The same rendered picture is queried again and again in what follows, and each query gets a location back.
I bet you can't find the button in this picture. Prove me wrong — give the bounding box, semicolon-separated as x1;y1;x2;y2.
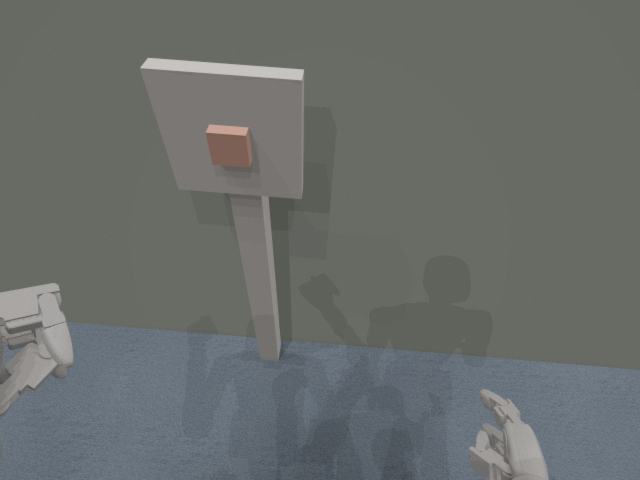
206;124;252;168

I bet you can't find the left robot hand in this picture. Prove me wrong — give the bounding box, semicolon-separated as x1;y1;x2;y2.
0;283;74;417

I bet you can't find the right robot hand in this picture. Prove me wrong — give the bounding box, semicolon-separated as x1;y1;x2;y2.
469;389;549;480

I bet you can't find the panel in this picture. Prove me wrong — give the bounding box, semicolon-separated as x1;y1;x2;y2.
140;58;304;361

